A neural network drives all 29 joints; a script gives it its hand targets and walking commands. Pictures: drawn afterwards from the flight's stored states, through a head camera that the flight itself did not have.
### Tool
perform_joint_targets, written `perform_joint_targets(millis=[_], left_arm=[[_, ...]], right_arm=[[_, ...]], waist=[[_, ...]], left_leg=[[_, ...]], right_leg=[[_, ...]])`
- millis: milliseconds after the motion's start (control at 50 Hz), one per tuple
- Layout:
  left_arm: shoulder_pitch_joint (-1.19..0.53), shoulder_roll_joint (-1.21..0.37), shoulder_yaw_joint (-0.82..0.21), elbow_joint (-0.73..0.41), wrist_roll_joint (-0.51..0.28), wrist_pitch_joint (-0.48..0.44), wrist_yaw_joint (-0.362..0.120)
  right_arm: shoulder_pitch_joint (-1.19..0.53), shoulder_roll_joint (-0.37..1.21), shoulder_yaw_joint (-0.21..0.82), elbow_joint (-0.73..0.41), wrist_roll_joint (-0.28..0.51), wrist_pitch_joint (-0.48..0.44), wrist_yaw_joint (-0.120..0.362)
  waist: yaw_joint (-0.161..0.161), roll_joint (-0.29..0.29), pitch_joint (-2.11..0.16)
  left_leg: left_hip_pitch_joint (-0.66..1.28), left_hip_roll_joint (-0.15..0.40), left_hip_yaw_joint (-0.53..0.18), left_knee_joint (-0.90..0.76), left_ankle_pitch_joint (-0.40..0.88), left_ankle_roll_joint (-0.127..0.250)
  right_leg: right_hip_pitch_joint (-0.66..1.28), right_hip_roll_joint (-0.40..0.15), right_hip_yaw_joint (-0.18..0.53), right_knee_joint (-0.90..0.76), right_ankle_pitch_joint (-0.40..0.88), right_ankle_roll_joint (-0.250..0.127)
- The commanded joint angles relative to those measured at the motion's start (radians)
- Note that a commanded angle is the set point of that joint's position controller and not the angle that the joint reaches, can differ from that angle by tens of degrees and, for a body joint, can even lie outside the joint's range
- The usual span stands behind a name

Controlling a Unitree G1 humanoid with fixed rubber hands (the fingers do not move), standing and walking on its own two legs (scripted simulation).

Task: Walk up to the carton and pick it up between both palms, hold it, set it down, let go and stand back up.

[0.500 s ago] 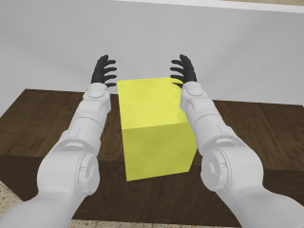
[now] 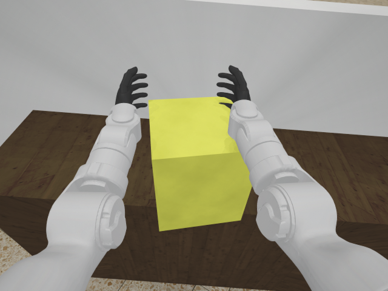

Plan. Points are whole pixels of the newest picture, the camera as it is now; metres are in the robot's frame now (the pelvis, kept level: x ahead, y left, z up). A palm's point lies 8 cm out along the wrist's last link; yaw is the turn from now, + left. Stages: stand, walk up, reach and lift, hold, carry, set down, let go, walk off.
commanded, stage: set down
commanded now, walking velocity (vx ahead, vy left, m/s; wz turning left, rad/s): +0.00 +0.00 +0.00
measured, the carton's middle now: (196, 163) +0.43 +0.02 +0.03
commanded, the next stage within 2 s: none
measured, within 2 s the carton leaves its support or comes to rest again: neither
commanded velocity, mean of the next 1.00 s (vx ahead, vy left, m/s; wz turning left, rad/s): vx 0.00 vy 0.00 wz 0.00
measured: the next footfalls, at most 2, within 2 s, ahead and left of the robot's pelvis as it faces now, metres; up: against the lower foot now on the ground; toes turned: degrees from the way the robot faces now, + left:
none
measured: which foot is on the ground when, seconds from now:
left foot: down 0.00-1.00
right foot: down 0.00-1.00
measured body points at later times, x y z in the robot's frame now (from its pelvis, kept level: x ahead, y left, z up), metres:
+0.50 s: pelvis -0.02 +0.00 +0.00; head -0.01 +0.02 +0.45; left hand +0.41 +0.18 +0.11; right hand +0.45 -0.06 +0.20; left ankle +0.02 +0.11 -0.76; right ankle -0.01 -0.13 -0.76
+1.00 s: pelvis -0.02 +0.00 +0.00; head +0.00 +0.01 +0.45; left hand +0.43 +0.18 +0.14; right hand +0.46 -0.06 +0.20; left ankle +0.02 +0.11 -0.76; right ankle -0.01 -0.13 -0.76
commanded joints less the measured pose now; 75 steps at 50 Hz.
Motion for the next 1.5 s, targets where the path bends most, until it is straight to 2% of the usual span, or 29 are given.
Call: perform_joint_targets(millis=[0,80,140,160,200,260,280,300,320,360,480,520,560,620,680,700,760,840,940,1000,1060,1140,1160,1200,1280,1380,1440,1460,1480], left_arm=[[-0.348,0.014,-0.033,-0.032,-0.013,0.026,-0.009],[-0.344,0.028,-0.021,-0.037,0.004,0.03,-0.004],[-0.328,0.017,-0.018,-0.036,0.023,0.035,0.011],[-0.333,0.024,-0.022,-0.049,0.024,0.042,0.015],[-0.326,0.021,-0.027,-0.034,0.016,0.051,0.015],[-0.314,0.005,-0.043,-0.054,-0.003,0.056,0.016],[-0.308,0.019,-0.038,-0.059,-0.005,0.056,0.017],[-0.308,0.0,-0.045,-0.044,-0.016,0.058,0.018],[-0.329,-0.001,-0.047,-0.068,-0.023,0.062,0.02],[-0.358,0.013,-0.055,-0.112,-0.033,0.056,0.017],[-0.47,0.074,-0.049,-0.285,-0.025,0.021,0.038],[-0.466,0.106,-0.053,-0.309,-0.01,0.013,0.05],[-0.455,0.084,-0.046,-0.312,-0.021,0.011,0.051],[-0.426,0.066,-0.07,-0.284,-0.021,0.024,0.039],[-0.384,0.057,-0.05,-0.235,-0.02,0.038,0.028],[-0.385,0.051,-0.05,-0.22,-0.035,0.04,0.026],[-0.359,0.029,-0.069,-0.16,-0.033,0.035,0.02],[-0.371,0.037,-0.065,-0.172,-0.082,0.015,0.02],[-0.383,0.056,-0.061,-0.174,-0.031,0.019,0.018],[-0.404,0.042,-0.064,-0.146,-0.062,0.017,0.017],[-0.413,0.04,-0.09,-0.191,-0.049,0.016,0.023],[-0.385,0.038,-0.049,-0.159,-0.032,0.005,0.033],[-0.376,0.045,-0.063,-0.146,-0.049,-0.001,0.035],[-0.374,0.023,-0.094,-0.176,-0.061,-0.006,0.03],[-0.327,0.046,-0.071,-0.189,-0.028,-0.017,0.032],[-0.303,0.057,-0.044,-0.127,-0.03,-0.011,0.027],[-0.335,0.06,-0.048,-0.188,-0.044,-0.02,0.025],[-0.352,0.081,-0.055,-0.228,-0.033,-0.025,0.029],[-0.342,0.063,-0.058,-0.201,-0.041,-0.024,0.029]], right_arm=[[-0.362,-0.1,0.019,-0.052,0.001,0.012,-0.002],[-0.348,-0.092,0.02,-0.027,0.027,0.019,-0.001],[-0.354,-0.099,0.011,-0.02,0.021,0.017,0.002],[-0.342,-0.105,0.014,-0.003,0.036,0.019,0.004],[-0.336,-0.105,0.022,-0.002,0.034,0.022,0.008],[-0.301,-0.107,0.023,0.043,0.045,0.032,0.017],[-0.294,-0.1,0.031,0.016,0.044,0.034,0.014],[-0.329,-0.103,0.04,0.012,0.059,0.03,0.016],[-0.325,-0.113,0.038,0.006,0.057,0.028,0.018],[-0.33,-0.114,0.037,-0.013,0.064,0.028,0.016],[-0.362,-0.148,0.004,0.018,0.068,0.025,0.021],[-0.353,-0.145,0.029,0.046,0.081,0.02,0.017],[-0.368,-0.129,0.047,0.016,0.087,0.014,0.014],[-0.356,-0.137,0.057,0.043,0.093,0.025,0.03],[-0.326,-0.135,0.053,0.026,0.091,0.028,0.033],[-0.331,-0.149,0.052,0.026,0.08,0.027,0.034],[-0.358,-0.161,0.057,0.04,0.086,0.014,0.032],[-0.338,-0.124,0.088,0.046,0.091,0.005,0.027],[-0.336,-0.154,0.065,0.054,0.073,0.007,0.019],[-0.337,-0.142,0.065,0.068,0.07,0.018,0.022],[-0.346,-0.149,0.06,0.059,0.074,0.014,0.013],[-0.323,-0.13,0.052,0.058,0.065,0.002,0.003],[-0.347,-0.1,0.109,0.054,0.095,-0.003,0.002],[-0.33,-0.12,0.072,0.079,0.083,-0.007,0.01],[-0.284,-0.091,0.084,0.075,0.072,-0.018,0.0],[-0.281,-0.091,0.1,0.075,0.078,-0.018,0.004],[-0.288,-0.082,0.106,0.065,0.092,-0.022,0.011],[-0.275,-0.098,0.094,0.106,0.081,-0.018,0.007],[-0.28,-0.091,0.092,0.091,0.086,-0.021,0.007]], waist=[[0.001,0.011,-0.243],[0.015,0.065,-0.26],[0.02,0.056,-0.264],[0.028,0.088,-0.274],[0.033,0.038,-0.305],[0.033,0.088,-0.247],[0.034,0.052,-0.225],[0.023,0.083,-0.233],[0.013,0.053,-0.253],[0.003,0.067,-0.257],[-0.035,0.12,-0.34],[-0.003,0.109,-0.356],[-0.016,0.095,-0.345],[0.007,0.127,-0.341],[0.008,0.115,-0.259],[-0.014,0.081,-0.291],[0.007,0.115,-0.265],[-0.002,0.029,-0.261],[0.004,0.085,-0.277],[-0.022,0.049,-0.255],[-0.026,0.136,-0.303],[-0.012,0.099,-0.313],[0.019,0.069,-0.294],[-0.011,0.093,-0.339],[0.011,0.098,-0.358],[0.034,0.079,-0.278],[0.023,0.06,-0.296],[0.027,0.09,-0.309],[0.026,0.054,-0.29]], left_leg=[[0.099,-0.005,0.018,0.07,0.224,-0.044],[0.117,-0.01,0.023,0.06,0.147,-0.047],[0.123,-0.001,0.028,0.076,0.212,-0.048],[0.132,-0.003,0.029,0.08,0.214,-0.053],[0.18,0.002,0.018,0.079,0.247,-0.046],[0.131,0.006,0.013,0.062,0.197,-0.054],[0.153,0.013,0.005,0.077,0.243,-0.048],[0.149,0.004,0.02,0.075,0.169,-0.045],[0.165,0.011,0.01,0.064,0.139,-0.047],[0.156,0.006,0.014,0.067,0.061,-0.04],[0.151,0.005,0.018,0.097,0.062,-0.034],[0.149,0.022,0.01,0.086,0.026,-0.036],[0.136,0.019,0.005,0.099,0.036,-0.028],[0.135,0.019,0.019,0.096,-0.045,-0.026],[0.123,0.006,0.023,0.1,0.017,-0.027],[0.145,0.017,0.003,0.09,-0.008,-0.037],[0.168,0.018,0.008,0.121,0.122,-0.042],[0.16,0.008,0.017,0.094,0.051,-0.036],[0.177,0.013,0.012,0.107,0.168,-0.047],[0.156,0.019,-0.001,0.085,0.06,-0.042],[0.204,0.021,0.003,0.087,0.069,-0.051],[0.181,0.016,0.013,0.099,0.148,-0.05],[0.149,0.018,0.015,0.104,0.183,-0.05],[0.198,0.014,0.004,0.095,0.237,-0.059],[0.229,0.005,0.012,0.133,0.443,-0.065],[0.149,0.007,0.026,0.087,0.266,-0.042],[0.154,0.004,0.025,0.076,0.177,-0.042],[0.159,0.002,0.037,0.071,0.184,-0.042],[0.146,0.003,0.034,0.063,0.167,-0.037]], right_leg=[[0.116,0.015,0.022,0.045,0.093,-0.044],[0.096,0.012,0.028,0.037,0.023,-0.05],[0.092,0.01,0.025,0.037,0.051,-0.047],[0.099,0.015,0.028,0.033,0.048,-0.045],[0.073,0.016,0.031,0.023,0.053,-0.048],[0.09,0.013,0.036,0.021,0.016,-0.053],[0.047,0.016,0.041,0.027,0.044,-0.052],[0.044,0.01,0.039,0.016,-0.011,-0.055],[0.027,0.016,0.022,0.025,-0.036,-0.057],[0.034,0.014,0.023,0.015,-0.076,-0.058],[0.017,0.005,0.021,0.065,-0.048,-0.069],[0.006,0.004,0.01,0.071,-0.07,-0.062],[0.006,0.003,0.011,0.078,-0.064,-0.068],[-0.005,-0.003,0.019,0.076,-0.117,-0.061],[-0.039,0.008,0.013,0.073,-0.066,-0.05],[-0.025,0.013,0.011,0.069,-0.069,-0.054],[-0.029,0.002,0.027,0.057,-0.019,-0.055],[0.019,0.015,0.02,0.054,-0.047,-0.042],[-0.002,0.019,0.022,0.052,0.024,-0.042],[-0.016,0.019,0.016,0.049,-0.053,-0.05],[-0.022,0.01,0.024,0.035,-0.041,-0.061],[-0.005,0.005,0.019,0.026,0.007,-0.045],[0.023,0.013,0.023,0.045,0.049,-0.04],[0.017,0.017,0.028,0.043,0.072,-0.05],[0.049,0.025,0.04,0.035,0.206,-0.048],[0.067,0.009,0.037,0.026,0.091,-0.034],[0.061,0.011,0.023,0.036,0.042,-0.028],[0.07,0.005,0.031,0.03,0.058,-0.033],[0.056,0.013,0.02,0.032,0.032,-0.03]])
